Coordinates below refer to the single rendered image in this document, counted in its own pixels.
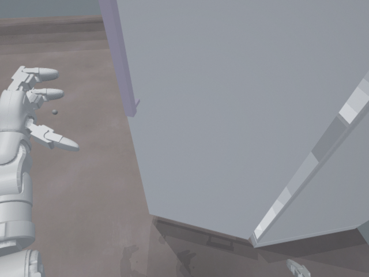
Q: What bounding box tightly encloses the left robot hand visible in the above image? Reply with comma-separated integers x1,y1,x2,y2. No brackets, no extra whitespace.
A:
0,66,80,151

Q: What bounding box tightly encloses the handle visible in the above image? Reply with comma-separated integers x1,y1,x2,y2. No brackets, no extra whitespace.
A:
98,0,140,117

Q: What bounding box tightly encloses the left robot forearm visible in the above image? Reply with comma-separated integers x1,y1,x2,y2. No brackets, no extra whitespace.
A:
0,131,35,257

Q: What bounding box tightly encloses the fridge door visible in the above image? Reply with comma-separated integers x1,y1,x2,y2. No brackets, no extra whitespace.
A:
116,0,369,239

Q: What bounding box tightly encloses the right robot hand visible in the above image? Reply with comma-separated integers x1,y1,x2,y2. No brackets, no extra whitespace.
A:
286,259,311,277

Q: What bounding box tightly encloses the robot left upper arm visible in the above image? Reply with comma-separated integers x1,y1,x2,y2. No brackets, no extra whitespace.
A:
0,249,46,277

